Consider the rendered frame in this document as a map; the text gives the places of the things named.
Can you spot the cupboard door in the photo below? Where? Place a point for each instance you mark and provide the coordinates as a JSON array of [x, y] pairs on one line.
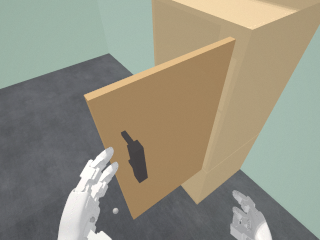
[[170, 109]]

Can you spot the left robot hand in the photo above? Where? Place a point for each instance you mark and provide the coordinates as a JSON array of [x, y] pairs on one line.
[[83, 201]]

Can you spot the right robot hand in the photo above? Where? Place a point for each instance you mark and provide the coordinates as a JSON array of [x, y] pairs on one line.
[[253, 224]]

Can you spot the handle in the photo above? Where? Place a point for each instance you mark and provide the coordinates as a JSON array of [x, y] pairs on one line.
[[137, 157]]

